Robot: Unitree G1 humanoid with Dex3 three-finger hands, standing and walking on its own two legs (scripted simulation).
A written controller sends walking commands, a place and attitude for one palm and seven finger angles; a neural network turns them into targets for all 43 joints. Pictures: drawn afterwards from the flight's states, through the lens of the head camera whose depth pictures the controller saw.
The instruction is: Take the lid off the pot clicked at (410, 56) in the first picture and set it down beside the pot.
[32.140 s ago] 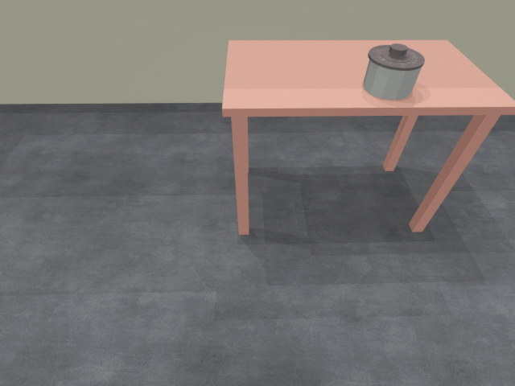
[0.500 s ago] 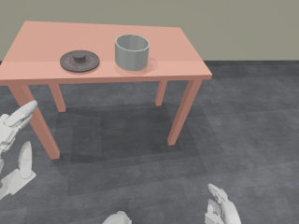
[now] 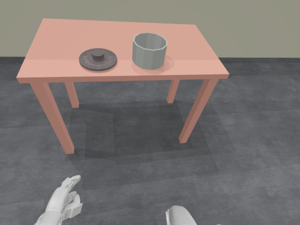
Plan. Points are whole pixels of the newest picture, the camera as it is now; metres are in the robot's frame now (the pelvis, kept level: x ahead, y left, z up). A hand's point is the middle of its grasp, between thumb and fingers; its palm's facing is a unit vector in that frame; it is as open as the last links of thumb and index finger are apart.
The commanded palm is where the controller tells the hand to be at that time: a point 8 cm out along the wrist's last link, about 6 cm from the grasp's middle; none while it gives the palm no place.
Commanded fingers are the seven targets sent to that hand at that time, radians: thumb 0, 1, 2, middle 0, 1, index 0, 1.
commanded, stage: stop stepping back and stand still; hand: left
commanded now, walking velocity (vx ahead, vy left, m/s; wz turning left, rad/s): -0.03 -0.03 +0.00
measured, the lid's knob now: (97, 54) +0.81 +0.22 -0.02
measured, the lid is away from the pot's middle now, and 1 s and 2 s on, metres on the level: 0.24 0.24 0.24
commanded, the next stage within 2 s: let the arm hang, fingers relaxed in 0.98 s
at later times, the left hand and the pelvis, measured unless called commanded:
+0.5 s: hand out of the picture +0.11 +0.12 -0.18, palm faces +0.06 -0.98 -0.20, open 7.3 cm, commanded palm none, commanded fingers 0.00 0.90 0.90 -0.20 -0.30 -0.20 -0.30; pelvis +0.07 -0.07 -0.01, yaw +3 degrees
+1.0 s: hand out of the picture +0.12 +0.09 -0.18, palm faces +0.08 -0.97 -0.22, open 7.3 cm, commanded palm none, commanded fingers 0.00 0.90 0.90 -0.20 -0.30 -0.20 -0.30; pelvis +0.10 -0.09 +0.00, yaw +3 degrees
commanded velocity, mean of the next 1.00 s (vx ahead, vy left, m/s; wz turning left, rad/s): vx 0.00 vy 0.00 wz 0.00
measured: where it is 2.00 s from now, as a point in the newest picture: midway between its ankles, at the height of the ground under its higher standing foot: outside the picture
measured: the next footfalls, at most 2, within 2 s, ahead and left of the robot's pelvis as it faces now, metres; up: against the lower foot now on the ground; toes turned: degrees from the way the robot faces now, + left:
right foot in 0.20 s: +0.08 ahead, -0.19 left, +0.00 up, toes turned +2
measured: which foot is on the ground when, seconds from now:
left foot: down 0.00-1.00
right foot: up 0.00-0.18, down 0.20-1.00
